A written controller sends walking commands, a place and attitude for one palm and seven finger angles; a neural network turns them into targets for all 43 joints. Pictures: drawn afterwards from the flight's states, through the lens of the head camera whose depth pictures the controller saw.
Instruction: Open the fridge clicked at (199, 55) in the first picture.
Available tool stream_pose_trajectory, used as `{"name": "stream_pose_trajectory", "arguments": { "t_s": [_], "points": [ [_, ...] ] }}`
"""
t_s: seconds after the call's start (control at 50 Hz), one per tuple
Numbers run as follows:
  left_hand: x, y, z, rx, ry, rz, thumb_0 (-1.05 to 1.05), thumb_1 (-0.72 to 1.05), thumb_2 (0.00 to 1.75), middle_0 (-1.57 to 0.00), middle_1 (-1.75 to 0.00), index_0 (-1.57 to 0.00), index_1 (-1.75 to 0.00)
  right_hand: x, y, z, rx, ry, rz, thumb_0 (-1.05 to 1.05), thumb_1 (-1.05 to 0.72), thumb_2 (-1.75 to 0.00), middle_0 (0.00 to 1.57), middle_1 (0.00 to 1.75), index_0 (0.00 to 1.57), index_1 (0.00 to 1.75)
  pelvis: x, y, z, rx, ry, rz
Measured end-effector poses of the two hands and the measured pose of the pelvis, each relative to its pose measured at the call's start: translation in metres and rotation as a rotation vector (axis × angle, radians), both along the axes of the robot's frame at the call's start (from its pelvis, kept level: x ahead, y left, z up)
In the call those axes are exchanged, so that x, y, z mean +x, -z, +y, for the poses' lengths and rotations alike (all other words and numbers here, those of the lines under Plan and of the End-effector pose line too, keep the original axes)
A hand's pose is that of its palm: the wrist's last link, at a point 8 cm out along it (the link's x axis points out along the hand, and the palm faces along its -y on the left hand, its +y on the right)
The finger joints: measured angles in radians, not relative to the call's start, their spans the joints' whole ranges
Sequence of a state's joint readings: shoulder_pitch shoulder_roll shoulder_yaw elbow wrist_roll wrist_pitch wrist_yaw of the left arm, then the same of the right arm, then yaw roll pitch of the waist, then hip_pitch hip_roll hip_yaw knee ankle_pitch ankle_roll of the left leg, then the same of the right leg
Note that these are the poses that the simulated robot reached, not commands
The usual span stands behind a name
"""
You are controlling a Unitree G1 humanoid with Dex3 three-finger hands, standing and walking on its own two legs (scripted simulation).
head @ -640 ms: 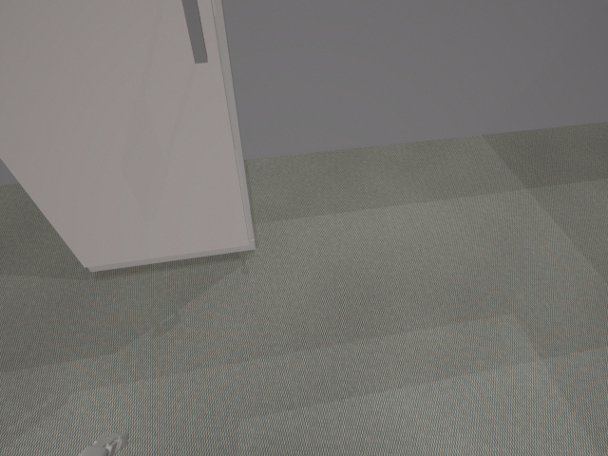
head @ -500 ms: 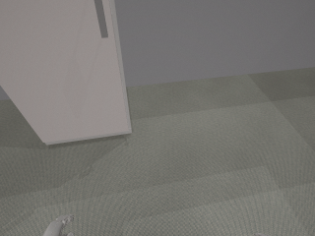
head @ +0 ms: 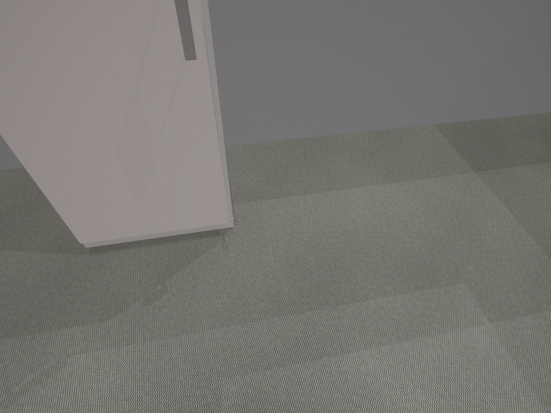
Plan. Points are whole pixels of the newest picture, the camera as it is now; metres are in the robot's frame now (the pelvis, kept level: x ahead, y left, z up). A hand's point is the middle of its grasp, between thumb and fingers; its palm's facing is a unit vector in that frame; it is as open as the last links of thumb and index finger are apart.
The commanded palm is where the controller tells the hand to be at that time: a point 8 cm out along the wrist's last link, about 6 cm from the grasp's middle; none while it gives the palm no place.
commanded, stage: stand and wait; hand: right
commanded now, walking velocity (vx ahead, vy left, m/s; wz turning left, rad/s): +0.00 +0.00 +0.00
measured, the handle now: (181, 2) +0.91 +0.28 +0.20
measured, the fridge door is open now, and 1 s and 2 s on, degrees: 0 0 0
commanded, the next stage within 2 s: look at it before walking up in 0.20 s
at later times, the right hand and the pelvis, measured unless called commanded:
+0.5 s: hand out of the picture +0.07 -0.24 -0.15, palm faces -0.03 +0.94 -0.33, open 7.4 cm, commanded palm none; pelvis -0.01 +0.00 +0.00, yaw +0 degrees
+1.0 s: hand out of the picture +0.06 -0.25 -0.16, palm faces -0.03 +0.94 -0.34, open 7.4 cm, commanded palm none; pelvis -0.01 +0.00 +0.00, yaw +1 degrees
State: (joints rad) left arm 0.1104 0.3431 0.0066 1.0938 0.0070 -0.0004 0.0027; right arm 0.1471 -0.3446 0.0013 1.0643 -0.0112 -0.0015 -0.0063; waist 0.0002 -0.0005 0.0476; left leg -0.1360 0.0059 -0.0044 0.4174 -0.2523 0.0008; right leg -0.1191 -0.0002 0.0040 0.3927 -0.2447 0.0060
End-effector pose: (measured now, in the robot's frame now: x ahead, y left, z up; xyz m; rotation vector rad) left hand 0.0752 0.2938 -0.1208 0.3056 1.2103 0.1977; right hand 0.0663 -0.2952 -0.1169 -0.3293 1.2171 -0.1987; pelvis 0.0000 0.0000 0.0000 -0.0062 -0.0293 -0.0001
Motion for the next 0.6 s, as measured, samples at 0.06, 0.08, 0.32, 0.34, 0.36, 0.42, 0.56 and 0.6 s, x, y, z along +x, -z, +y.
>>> {"name": "stream_pose_trajectory", "arguments": {
  "t_s": [0.06,0.08,0.32,0.34,0.36,0.42,0.56,0.6],
  "points": [
    [-0.006,0.001,0.002,-0.002,-0.005,0.010,0.01,0.90,0.90,-0.20,-0.30,-0.20,-0.30,-0.002,-0.001,0.001,-0.002,-0.002,0.000,0.01,-0.90,-0.90,0.20,0.30,0.21,0.30,-0.003,0.000,0.002,0.000,-0.001,-0.002],
    [-0.008,0.001,0.002,-0.003,-0.006,0.011,0.01,0.90,0.90,-0.20,-0.30,-0.20,-0.30,-0.002,-0.001,0.002,-0.002,-0.003,-0.001,0.01,-0.90,-0.90,0.20,0.30,0.21,0.30,-0.003,-0.001,0.002,0.000,-0.002,-0.002],
    [-0.016,0.000,0.002,-0.012,-0.008,-0.001,0.01,0.90,0.90,-0.20,-0.30,-0.20,-0.30,0.003,-0.002,0.010,0.012,-0.019,-0.035,0.01,-0.90,-0.90,0.20,0.30,0.21,0.30,-0.011,-0.002,0.005,0.000,-0.004,-0.004],
    [-0.016,-0.001,0.002,-0.012,-0.007,-0.003,0.01,0.90,0.90,-0.20,-0.30,-0.20,-0.30,0.003,-0.002,0.010,0.014,-0.019,-0.037,0.01,-0.90,-0.90,0.20,0.30,0.21,0.30,-0.012,-0.002,0.005,0.000,-0.004,-0.004],
    [-0.016,-0.001,0.002,-0.012,-0.007,-0.004,0.01,0.90,0.90,-0.20,-0.30,-0.20,-0.30,0.003,-0.002,0.011,0.015,-0.020,-0.039,0.01,-0.90,-0.90,0.20,0.30,0.21,0.30,-0.012,-0.002,0.005,0.001,-0.004,-0.004],
    [-0.017,-0.001,0.001,-0.012,-0.007,-0.006,0.01,0.90,0.90,-0.20,-0.30,-0.20,-0.30,0.002,-0.002,0.012,0.018,-0.022,-0.041,0.01,-0.90,-0.90,0.20,0.30,0.21,0.30,-0.013,-0.002,0.005,0.001,-0.005,-0.004],
    [-0.019,-0.002,0.001,-0.010,-0.007,-0.002,0.01,0.90,0.90,-0.20,-0.30,-0.20,-0.30,-0.003,-0.001,0.011,0.021,-0.019,-0.030,0.01,-0.90,-0.90,0.20,0.30,0.21,0.30,-0.015,-0.002,0.004,0.002,-0.004,-0.003],
    [-0.020,-0.002,0.001,-0.009,-0.007,0.001,0.01,0.90,0.90,-0.20,-0.30,-0.20,-0.30,-0.005,0.000,0.010,0.020,-0.016,-0.024,0.01,-0.90,-0.90,0.20,0.30,0.21,0.30,-0.015,-0.002,0.004,0.002,-0.004,-0.003]
  ]
}}
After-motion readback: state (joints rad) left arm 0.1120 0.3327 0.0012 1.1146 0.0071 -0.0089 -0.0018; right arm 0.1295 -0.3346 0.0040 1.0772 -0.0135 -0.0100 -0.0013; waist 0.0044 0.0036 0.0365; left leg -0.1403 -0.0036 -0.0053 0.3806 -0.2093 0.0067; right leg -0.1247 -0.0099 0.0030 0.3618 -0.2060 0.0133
